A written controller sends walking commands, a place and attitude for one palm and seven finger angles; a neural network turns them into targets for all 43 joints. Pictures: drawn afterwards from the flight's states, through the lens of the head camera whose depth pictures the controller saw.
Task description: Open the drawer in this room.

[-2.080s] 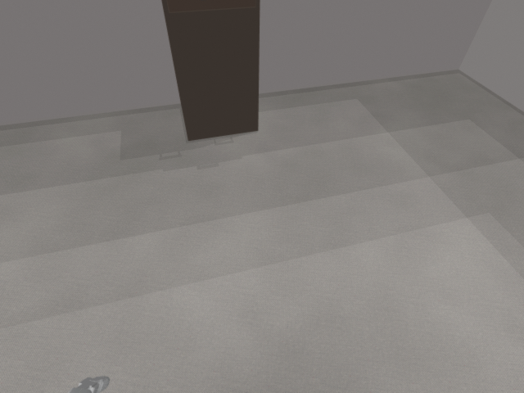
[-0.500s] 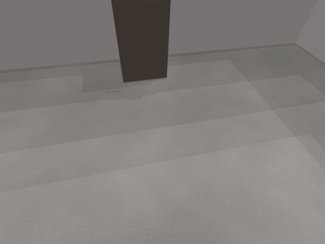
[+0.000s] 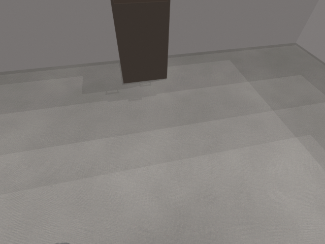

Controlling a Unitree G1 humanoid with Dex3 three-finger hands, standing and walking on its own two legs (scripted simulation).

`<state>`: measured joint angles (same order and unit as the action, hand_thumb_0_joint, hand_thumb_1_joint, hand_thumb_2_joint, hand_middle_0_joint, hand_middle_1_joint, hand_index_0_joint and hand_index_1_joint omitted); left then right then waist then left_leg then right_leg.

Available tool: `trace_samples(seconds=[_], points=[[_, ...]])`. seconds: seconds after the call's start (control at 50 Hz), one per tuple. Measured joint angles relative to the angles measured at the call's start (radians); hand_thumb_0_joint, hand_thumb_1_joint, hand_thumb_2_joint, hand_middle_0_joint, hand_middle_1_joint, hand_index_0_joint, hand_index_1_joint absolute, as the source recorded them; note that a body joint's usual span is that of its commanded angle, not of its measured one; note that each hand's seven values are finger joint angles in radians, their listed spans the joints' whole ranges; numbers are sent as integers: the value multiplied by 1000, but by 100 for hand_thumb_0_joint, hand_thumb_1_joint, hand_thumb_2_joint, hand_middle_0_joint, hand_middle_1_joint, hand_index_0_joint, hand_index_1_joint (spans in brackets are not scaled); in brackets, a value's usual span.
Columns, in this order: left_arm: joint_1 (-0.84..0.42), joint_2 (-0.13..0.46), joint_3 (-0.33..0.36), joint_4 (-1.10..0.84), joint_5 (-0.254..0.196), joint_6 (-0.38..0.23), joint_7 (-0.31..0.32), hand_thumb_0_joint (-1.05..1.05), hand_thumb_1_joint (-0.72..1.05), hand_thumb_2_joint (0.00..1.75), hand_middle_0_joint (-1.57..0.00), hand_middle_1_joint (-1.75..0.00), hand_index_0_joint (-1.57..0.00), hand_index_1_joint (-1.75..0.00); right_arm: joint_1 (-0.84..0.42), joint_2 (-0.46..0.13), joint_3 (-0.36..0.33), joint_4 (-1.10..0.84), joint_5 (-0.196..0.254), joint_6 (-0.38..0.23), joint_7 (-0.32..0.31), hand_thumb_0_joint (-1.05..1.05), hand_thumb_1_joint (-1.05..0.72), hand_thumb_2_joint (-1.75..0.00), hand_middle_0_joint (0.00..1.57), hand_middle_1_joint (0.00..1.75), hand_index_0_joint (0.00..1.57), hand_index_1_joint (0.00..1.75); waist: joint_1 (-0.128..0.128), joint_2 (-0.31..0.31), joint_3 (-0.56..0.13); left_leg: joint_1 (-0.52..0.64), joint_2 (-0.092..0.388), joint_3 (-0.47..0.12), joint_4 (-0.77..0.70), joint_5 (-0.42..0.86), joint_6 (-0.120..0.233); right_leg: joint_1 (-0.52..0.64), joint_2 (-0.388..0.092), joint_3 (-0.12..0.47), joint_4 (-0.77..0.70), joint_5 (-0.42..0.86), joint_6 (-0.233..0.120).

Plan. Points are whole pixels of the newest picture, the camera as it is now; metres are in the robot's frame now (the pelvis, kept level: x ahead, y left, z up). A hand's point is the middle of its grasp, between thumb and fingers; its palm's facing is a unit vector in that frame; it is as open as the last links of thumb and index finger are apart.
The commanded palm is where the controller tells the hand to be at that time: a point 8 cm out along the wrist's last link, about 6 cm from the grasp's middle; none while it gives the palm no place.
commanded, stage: turn or walk to find it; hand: left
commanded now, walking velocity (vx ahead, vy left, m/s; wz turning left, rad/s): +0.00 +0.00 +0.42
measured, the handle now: out of the picture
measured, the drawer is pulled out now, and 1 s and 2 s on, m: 0.00 0.00 0.00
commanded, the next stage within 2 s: stand and wait in 0.64 s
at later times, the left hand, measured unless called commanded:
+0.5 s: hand out of the picture -0.01 +0.25 -0.18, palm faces +0.20 -0.96 -0.21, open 7.3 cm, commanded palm none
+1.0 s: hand out of the picture -0.09 +0.14 -0.16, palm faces +0.36 -0.90 -0.26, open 7.3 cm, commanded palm none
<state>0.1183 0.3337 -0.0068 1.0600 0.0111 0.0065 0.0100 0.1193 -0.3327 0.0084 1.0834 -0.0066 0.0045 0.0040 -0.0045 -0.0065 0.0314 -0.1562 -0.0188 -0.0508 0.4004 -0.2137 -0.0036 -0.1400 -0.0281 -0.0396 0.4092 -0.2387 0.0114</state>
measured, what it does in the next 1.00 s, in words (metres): steps on the spot, turning left: right foot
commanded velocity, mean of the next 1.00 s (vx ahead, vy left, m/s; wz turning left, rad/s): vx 0.00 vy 0.00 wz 0.26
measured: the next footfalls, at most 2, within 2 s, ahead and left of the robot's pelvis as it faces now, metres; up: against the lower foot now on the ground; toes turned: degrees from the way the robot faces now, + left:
right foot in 0.86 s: +0.00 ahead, -0.10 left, +0.00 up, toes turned +17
left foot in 1.28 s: -0.11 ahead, +0.09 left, +0.00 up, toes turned +23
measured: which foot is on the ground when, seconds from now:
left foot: down 0.00-0.86, up 0.88-1.00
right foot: down 0.00-0.28, up 0.30-0.84, down 0.86-1.00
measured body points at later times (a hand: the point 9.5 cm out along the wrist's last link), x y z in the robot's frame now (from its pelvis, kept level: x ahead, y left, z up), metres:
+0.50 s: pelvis -0.03 +0.04 +0.00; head +0.00 +0.08 +0.45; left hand -0.02 +0.30 -0.17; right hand +0.04 -0.20 -0.14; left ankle +0.00 +0.11 -0.74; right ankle -0.03 -0.13 -0.66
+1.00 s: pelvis -0.04 -0.04 +0.00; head -0.05 -0.07 +0.45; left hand -0.11 +0.19 -0.14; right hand +0.06 -0.26 -0.17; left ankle -0.06 +0.11 -0.69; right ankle -0.04 -0.12 -0.74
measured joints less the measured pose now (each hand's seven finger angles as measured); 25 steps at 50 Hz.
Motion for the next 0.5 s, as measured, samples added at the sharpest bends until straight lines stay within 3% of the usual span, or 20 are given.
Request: trace_samples(seconds=[0.14, 0.22, 0.26, 0.28, 0.32, 0.36, 0.42, 0.5], points=[[24, -64, 2, -47, 3, 22, 9, 0, 91, 90, -20, -30, -21, -30, 38, 56, -6, -33, -2, 34, 4, 1, -91, -89, 20, 30, 20, 30, -1, 9, 14, -94, -14, -32, 134, -44, 1, -54, -14, -44, 92, -46, 1], [45, -89, 6, -73, 12, 27, 12, 0, 91, 90, -20, -30, -21, -30, 69, 89, -21, -49, -2, 49, 6, 1, -91, -89, 20, 30, 21, 30, -11, 4, 41, -161, 8, 41, 289, -148, -8, -62, -36, -95, 152, -82, 7], [57, -93, 10, -80, 14, 30, 12, 0, 91, 90, -20, -30, -21, -30, 87, 105, -26, -55, -1, 50, 10, 1, -91, -89, 20, 30, 21, 30, -14, -11, 50, -155, 21, 78, 273, -133, -8, -69, -57, -118, 193, -106, 20], [61, -90, 14, -82, 12, 34, 12, 0, 91, 90, -20, -30, -21, -30, 93, 115, -27, -56, -3, 47, 11, 1, -91, -89, 20, 30, 21, 30, -13, -32, 55, -154, 7, 88, 265, -103, 18, -80, -79, -120, 224, -122, 29], [72, -89, 23, -82, 6, 48, 13, 0, 91, 90, -20, -30, -21, -30, 105, 132, -28, -65, -7, 36, 12, 1, -91, -89, 20, 30, 21, 30, -3, -52, 55, -163, -10, 95, 265, -96, 61, -138, -79, -79, 354, -222, 36], [77, -91, 29, -75, 7, 61, 14, 0, 91, 90, -20, -30, -21, -30, 113, 144, -30, -72, -8, 27, 6, 1, -91, -89, 20, 30, 21, 30, -4, -50, 54, -158, -15, 90, 227, -80, 79, -205, -51, -30, 510, -278, 33], [77, -91, 40, -69, 9, 61, 9, 1, 91, 90, -20, -30, -21, -30, 125, 155, -29, -80, -7, 20, -5, 1, -91, -89, 20, 30, 21, 30, -12, -38, 52, -141, -22, 66, 138, -18, 84, -274, -31, 6, 646, -230, 38], [82, -85, 52, -74, 9, 50, 7, 1, 91, 90, -20, -30, -20, -30, 138, 161, -34, -81, -4, 14, -11, 1, -91, -89, 20, 30, 21, 30, -13, -31, 36, -124, -33, 40, 48, 45, 88, -305, -33, 32, 673, -161, 54]])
